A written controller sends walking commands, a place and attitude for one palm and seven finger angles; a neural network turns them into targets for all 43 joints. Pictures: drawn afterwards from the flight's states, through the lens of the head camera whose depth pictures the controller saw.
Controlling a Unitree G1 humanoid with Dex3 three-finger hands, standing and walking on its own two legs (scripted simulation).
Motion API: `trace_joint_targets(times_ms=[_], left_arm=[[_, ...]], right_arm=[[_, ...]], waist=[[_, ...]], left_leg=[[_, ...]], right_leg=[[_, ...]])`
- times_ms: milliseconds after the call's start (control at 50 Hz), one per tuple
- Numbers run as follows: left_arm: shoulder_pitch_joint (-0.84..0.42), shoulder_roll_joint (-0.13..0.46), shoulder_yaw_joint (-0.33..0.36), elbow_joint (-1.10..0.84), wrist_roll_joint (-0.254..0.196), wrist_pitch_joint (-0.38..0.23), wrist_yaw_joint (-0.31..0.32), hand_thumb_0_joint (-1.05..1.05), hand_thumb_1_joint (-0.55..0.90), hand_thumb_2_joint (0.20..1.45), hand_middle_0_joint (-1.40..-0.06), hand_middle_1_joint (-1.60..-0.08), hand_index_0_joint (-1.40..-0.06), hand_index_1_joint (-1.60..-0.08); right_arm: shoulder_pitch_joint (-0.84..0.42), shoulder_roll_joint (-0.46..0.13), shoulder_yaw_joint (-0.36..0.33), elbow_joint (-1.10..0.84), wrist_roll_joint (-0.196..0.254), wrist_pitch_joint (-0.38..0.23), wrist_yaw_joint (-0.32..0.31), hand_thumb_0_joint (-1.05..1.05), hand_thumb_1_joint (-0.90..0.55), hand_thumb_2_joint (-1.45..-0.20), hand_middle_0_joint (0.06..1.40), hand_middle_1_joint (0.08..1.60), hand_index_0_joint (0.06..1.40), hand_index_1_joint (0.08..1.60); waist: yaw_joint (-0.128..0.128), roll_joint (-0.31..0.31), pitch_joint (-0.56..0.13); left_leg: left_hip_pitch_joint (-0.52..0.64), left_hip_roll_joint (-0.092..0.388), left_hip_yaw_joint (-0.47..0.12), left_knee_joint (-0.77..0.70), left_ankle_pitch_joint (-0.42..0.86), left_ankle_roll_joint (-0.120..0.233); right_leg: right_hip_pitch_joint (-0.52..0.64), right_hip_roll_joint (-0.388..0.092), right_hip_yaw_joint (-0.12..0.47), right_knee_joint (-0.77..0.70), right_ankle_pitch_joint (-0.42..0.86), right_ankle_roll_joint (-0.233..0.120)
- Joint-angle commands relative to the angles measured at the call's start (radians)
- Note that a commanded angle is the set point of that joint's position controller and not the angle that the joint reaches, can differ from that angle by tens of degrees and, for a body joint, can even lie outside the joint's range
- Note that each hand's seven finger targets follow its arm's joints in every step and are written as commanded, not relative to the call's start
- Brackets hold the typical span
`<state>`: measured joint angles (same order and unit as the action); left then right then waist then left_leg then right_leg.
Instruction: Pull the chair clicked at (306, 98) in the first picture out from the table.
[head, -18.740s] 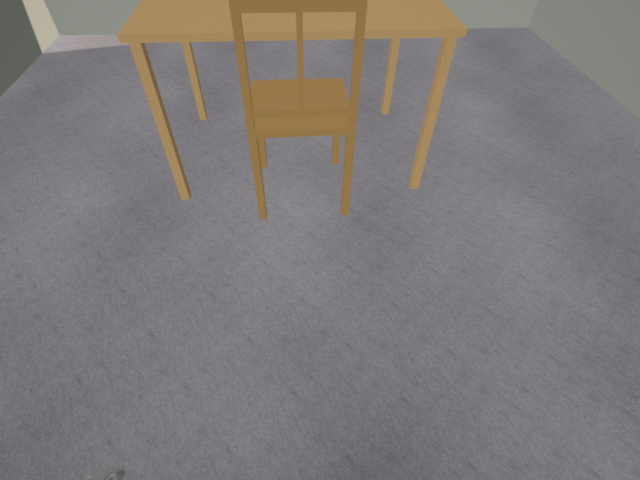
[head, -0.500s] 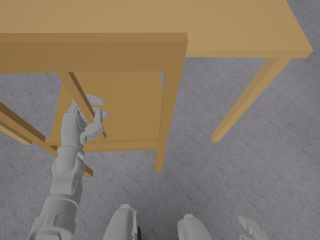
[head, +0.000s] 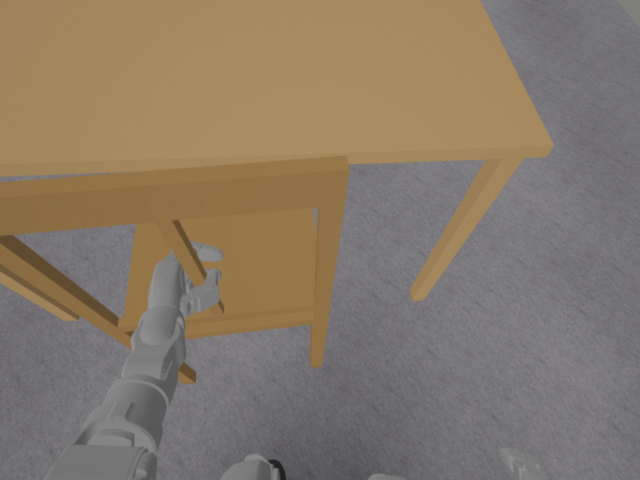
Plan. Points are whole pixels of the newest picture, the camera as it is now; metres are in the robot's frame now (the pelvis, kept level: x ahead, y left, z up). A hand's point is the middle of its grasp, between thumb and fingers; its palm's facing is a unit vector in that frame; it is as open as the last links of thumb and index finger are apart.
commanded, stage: step backward, pulling the chair out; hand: left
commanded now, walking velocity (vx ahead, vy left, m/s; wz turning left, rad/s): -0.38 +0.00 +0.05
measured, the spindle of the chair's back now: (197, 274) +0.39 +0.17 -0.06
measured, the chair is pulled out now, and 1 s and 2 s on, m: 0.05 0.17 0.25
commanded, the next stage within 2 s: none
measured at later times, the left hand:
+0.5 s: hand (228, 359) +0.27 +0.12 -0.06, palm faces +0.03 -0.99 -0.15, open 5.0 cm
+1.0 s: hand (228, 373) +0.25 +0.12 -0.06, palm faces +0.02 -0.98 -0.18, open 5.1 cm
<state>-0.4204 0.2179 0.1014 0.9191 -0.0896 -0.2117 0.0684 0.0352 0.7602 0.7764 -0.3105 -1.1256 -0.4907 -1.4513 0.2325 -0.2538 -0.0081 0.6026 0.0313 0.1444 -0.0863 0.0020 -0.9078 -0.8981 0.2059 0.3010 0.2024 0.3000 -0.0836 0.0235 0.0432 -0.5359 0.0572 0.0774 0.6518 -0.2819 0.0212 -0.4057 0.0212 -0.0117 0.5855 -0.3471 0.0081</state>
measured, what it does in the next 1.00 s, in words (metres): shifts its weight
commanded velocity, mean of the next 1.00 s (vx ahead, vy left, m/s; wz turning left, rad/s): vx -0.38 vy -0.01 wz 0.06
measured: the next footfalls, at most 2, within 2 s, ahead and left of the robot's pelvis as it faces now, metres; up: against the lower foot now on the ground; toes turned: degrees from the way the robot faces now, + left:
left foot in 1.72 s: -0.13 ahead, +0.13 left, +0.00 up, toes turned +2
right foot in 1.98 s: -0.14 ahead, -0.13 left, +0.00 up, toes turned -2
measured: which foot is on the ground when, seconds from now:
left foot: down 0.00-1.00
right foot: down 0.00-1.00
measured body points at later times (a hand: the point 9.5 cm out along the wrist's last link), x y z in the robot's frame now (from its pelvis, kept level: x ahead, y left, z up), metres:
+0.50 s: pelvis -0.07 -0.01 +0.00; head +0.00 -0.02 +0.45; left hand +0.26 +0.17 -0.05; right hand +0.03 -0.27 -0.13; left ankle +0.02 +0.10 -0.72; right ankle -0.04 -0.13 -0.72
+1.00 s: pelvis -0.09 -0.02 +0.00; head -0.02 -0.03 +0.44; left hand +0.25 +0.17 -0.05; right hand +0.02 -0.27 -0.13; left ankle +0.02 +0.10 -0.72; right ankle -0.04 -0.13 -0.72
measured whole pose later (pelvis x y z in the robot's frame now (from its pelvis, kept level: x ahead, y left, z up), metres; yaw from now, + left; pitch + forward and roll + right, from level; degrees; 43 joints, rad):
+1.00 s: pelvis -0.09 -0.02 +0.00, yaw +1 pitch +1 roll -1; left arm -0.43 0.15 -0.02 1.02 -0.07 -0.23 0.10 0.02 0.71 0.81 -0.31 -1.15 -0.49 -1.45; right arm 0.21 -0.23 0.00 0.74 0.03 -0.03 -0.12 0.01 -0.91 -0.90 0.21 0.30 0.20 0.30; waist -0.03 0.05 0.13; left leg -0.48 0.06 0.06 0.60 -0.14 0.01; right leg -0.39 0.03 -0.04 0.63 -0.26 -0.02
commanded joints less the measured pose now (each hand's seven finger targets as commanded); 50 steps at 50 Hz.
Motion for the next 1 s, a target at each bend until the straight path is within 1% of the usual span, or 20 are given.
trace_joint_targets(times_ms=[0, 40, 60, 120, 140, 180, 240, 320, 340, 400, 440, 500, 540, 580, 660, 760, 840, 900, 940, 980], left_arm=[[-0.098, 0.145, -0.009, -0.229, 0.051, -0.056, 0.01, 0.0, 0.9, 0.9, -0.5, -1.45, -0.5, -1.45], [-0.081, 0.177, 0.01, -0.232, 0.051, -0.053, 0.017, 0.0, 0.9, 0.9, -0.5, -1.45, -0.5, -1.45], [-0.091, 0.16, -0.006, -0.235, 0.052, -0.053, 0.019, 0.0, 0.9, 0.9, -0.5, -1.45, -0.5, -1.45], [-0.127, 0.148, -0.028, -0.234, 0.053, -0.054, 0.022, 0.0, 0.9, 0.9, -0.5, -1.45, -0.5, -1.45], [-0.124, 0.174, -0.011, -0.224, 0.056, -0.052, 0.025, 0.0, 0.9, 0.9, -0.5, -1.45, -0.5, -1.45], [-0.145, 0.137, -0.046, -0.212, 0.055, -0.049, 0.024, 0.0, 0.9, 0.9, -0.5, -1.45, -0.5, -1.45], [-0.176, 0.165, -0.03, -0.184, 0.053, -0.052, 0.031, 0.0, 0.9, 0.9, -0.5, -1.45, -0.5, -1.45], [-0.222, 0.109, -0.078, -0.149, 0.046, -0.06, 0.031, 0.0, 0.9, 0.9, -0.5, -1.45, -0.5, -1.45], [-0.227, 0.139, -0.052, -0.144, 0.048, -0.062, 0.037, 0.0, 0.9, 0.9, -0.5, -1.45, -0.5, -1.45], [-0.257, 0.099, -0.086, -0.126, 0.043, -0.07, 0.037, 0.0, 0.9, 0.9, -0.5, -1.45, -0.5, -1.45], [-0.258, 0.127, -0.067, -0.103, 0.044, -0.074, 0.043, 0.0, 0.9, 0.9, -0.5, -1.45, -0.5, -1.45], [-0.295, 0.104, -0.092, -0.095, 0.046, -0.089, 0.045, 0.0, 0.9, 0.9, -0.5, -1.45, -0.5, -1.45], [-0.29, 0.137, -0.068, -0.067, 0.052, -0.093, 0.053, 0.0, 0.9, 0.9, -0.5, -1.45, -0.5, -1.45], [-0.31, 0.106, -0.096, -0.066, 0.055, -0.102, 0.053, 0.0, 0.9, 0.9, -0.5, -1.45, -0.5, -1.45], [-0.31, 0.109, -0.096, -0.04, 0.059, -0.104, 0.055, 0.0, 0.9, 0.9, -0.5, -1.45, -0.5, -1.45], [-0.314, 0.091, -0.105, -0.058, 0.061, -0.105, 0.052, 0.0, 0.9, 0.9, -0.5, -1.45, -0.5, -1.45], [-0.313, 0.086, -0.105, -0.075, 0.056, -0.092, 0.049, 0.0, 0.9, 0.9, -0.5, -1.45, -0.5, -1.45], [-0.315, 0.069, -0.118, -0.087, 0.055, -0.087, 0.044, 0.0, 0.9, 0.9, -0.5, -1.45, -0.5, -1.45], [-0.293, 0.107, -0.09, -0.092, 0.056, -0.087, 0.048, 0.0, 0.9, 0.9, -0.5, -1.45, -0.5, -1.45], [-0.307, 0.093, -0.111, -0.098, 0.057, -0.094, 0.049, 0.0, 0.9, 0.9, -0.5, -1.45, -0.5, -1.45]], right_arm=[[0.048, -0.118, -0.046, -0.092, 0.001, -0.032, -0.01, 0.0, -0.9, -0.9, 0.2, 0.3, 0.2, 0.3], [0.042, -0.129, -0.051, -0.092, 0.003, -0.032, -0.02, 0.0, -0.9, -0.9, 0.2, 0.3, 0.2, 0.3], [0.039, -0.124, -0.049, -0.091, 0.005, -0.034, -0.02, 0.0, -0.9, -0.9, 0.2, 0.3, 0.2, 0.3], [0.031, -0.121, -0.048, -0.081, 0.004, -0.039, -0.026, 0.0, -0.9, -0.9, 0.2, 0.3, 0.2, 0.3], [0.034, -0.13, -0.052, -0.076, 0.004, -0.04, -0.03, 0.0, -0.9, -0.9, 0.2, 0.3, 0.2, 0.3], [0.03, -0.121, -0.048, -0.066, 0.005, -0.045, -0.028, 0.0, -0.9, -0.9, 0.2, 0.3, 0.2, 0.3], [0.022, -0.132, -0.052, -0.05, 0.006, -0.062, -0.036, 0.0, -0.9, -0.9, 0.2, 0.3, 0.2, 0.3], [0.009, -0.122, -0.045, -0.031, 0.005, -0.096, -0.036, 0.0, -0.9, -0.9, 0.2, 0.3, 0.2, 0.3], [0.012, -0.133, -0.052, -0.024, 0.006, -0.105, -0.039, 0.0, -0.9, -0.9, 0.2, 0.3, 0.2, 0.3], [0.005, -0.123, -0.046, -0.016, 0.006, -0.133, -0.039, 0.0, -0.9, -0.9, 0.2, 0.3, 0.2, 0.3], [0.012, -0.134, -0.052, -0.003, 0.005, -0.151, -0.044, 0.0, -0.9, -0.9, 0.2, 0.3, 0.2, 0.3], [0.008, -0.124, -0.047, 0.011, 0.003, -0.177, -0.044, 0.0, -0.9, -0.9, 0.2, 0.3, 0.2, 0.3], [0.017, -0.137, -0.055, 0.027, 0.004, -0.192, -0.048, 0.0, -0.9, -0.9, 0.2, 0.3, 0.2, 0.3], [0.015, -0.129, -0.05, 0.039, 0.005, -0.205, -0.047, 0.0, -0.9, -0.9, 0.2, 0.3, 0.2, 0.3], [0.016, -0.136, -0.05, 0.062, 0.005, -0.214, -0.05, 0.0, -0.9, -0.9, 0.2, 0.3, 0.2, 0.3], [0.009, -0.138, -0.045, 0.063, 0.0, -0.216, -0.053, 0.0, -0.9, -0.9, 0.2, 0.3, 0.2, 0.3], [0.001, -0.136, -0.043, 0.048, -0.006, -0.211, -0.055, 0.0, -0.9, -0.9, 0.2, 0.3, 0.2, 0.3], [-0.004, -0.125, -0.039, 0.042, -0.007, -0.211, -0.051, 0.0, -0.9, -0.9, 0.2, 0.3, 0.2, 0.3], [0.003, -0.13, -0.047, 0.038, -0.009, -0.214, -0.056, 0.0, -0.9, -0.9, 0.2, 0.3, 0.2, 0.3], [0.01, -0.119, -0.047, 0.036, -0.006, -0.218, -0.05, 0.0, -0.9, -0.9, 0.2, 0.3, 0.2, 0.3]], waist=[[0.037, 0.106, -0.501], [0.037, 0.088, -0.496], [0.033, 0.093, -0.492], [0.028, 0.1, -0.464], [0.03, 0.096, -0.458], [0.028, 0.105, -0.448], [0.034, 0.104, -0.403], [0.035, 0.112, -0.348], [0.039, 0.118, -0.347], [0.039, 0.095, -0.311], [0.04, 0.051, -0.29], [0.037, 0.017, -0.268], [0.038, -0.029, -0.255], [0.035, -0.039, -0.261], [0.04, -0.045, -0.26], [0.05, 0.057, -0.284], [0.054, 0.095, -0.278], [0.053, 0.068, -0.262], [0.052, 0.02, -0.266], [0.04, -0.059, -0.256]], left_leg=[[0.435, 0.117, -0.117, -0.028, 0.747, -0.001], [0.401, 0.114, -0.105, -0.044, 0.676, -0.01], [0.4, 0.114, -0.1, -0.054, 0.656, -0.013], [0.419, 0.116, -0.097, -0.079, 0.602, -0.005], [0.42, 0.119, -0.108, -0.087, 0.601, 0.0], [0.429, 0.121, -0.107, -0.096, 0.562, 0.003], [0.389, 0.122, -0.124, -0.129, 0.441, 0.01], [0.347, 0.128, -0.147, -0.173, 0.261, 0.021], [0.34, 0.129, -0.157, -0.181, 0.226, 0.025], [0.305, 0.126, -0.164, -0.194, 0.103, 0.027], [0.288, 0.112, -0.162, -0.187, 0.03, 0.022], [0.292, 0.093, -0.149, -0.174, -0.05, 0.015], [0.299, 0.073, -0.139, -0.147, -0.061, 0.005], [0.319, 0.063, -0.126, -0.135, -0.036, -0.003], [0.329, 0.08, -0.144, -0.152, 0.06, 0.003], [0.332, 0.14, -0.224, -0.218, 0.105, 0.036], [0.274, 0.177, -0.262, -0.237, 0.088, 0.059], [0.227, 0.17, -0.242, -0.224, 0.003, 0.055], [0.213, 0.139, -0.217, -0.184, -0.032, 0.04], [0.211, 0.074, -0.161, -0.096, -0.085, 0.004]], right_leg=[[0.183, -0.107, 0.05, -0.039, 0.704, -0.015], [0.226, -0.127, 0.066, -0.041, 0.76, -0.019], [0.23, -0.133, 0.068, -0.04, 0.76, -0.021], [0.179, -0.118, 0.06, -0.057, 0.653, -0.008], [0.173, -0.109, 0.058, -0.057, 0.622, -0.006], [0.146, -0.102, 0.055, -0.061, 0.554, -0.002], [0.118, -0.093, 0.053, -0.074, 0.417, -0.001], [0.078, -0.079, 0.047, -0.079, 0.223, -0.002], [0.076, -0.076, 0.051, -0.08, 0.186, -0.006], [0.061, -0.083, 0.064, -0.096, 0.101, -0.011], [0.046, -0.095, 0.088, -0.133, 0.041, -0.016], [0.01, -0.12, 0.115, -0.176, -0.032, -0.019], [-0.001, -0.141, 0.143, -0.216, -0.054, -0.029], [-0.003, -0.159, 0.148, -0.221, -0.032, -0.03], [0.018, -0.143, 0.126, -0.185, 0.05, -0.018], [0.031, -0.085, 0.07, -0.072, 0.044, -0.012], [0.069, -0.069, 0.061, -0.004, 0.027, -0.021], [0.088, -0.081, 0.077, -0.027, 0.001, -0.028], [0.099, -0.106, 0.118, -0.083, -0.015, -0.035], [0.075, -0.185, 0.213, -0.185, -0.035, -0.063]])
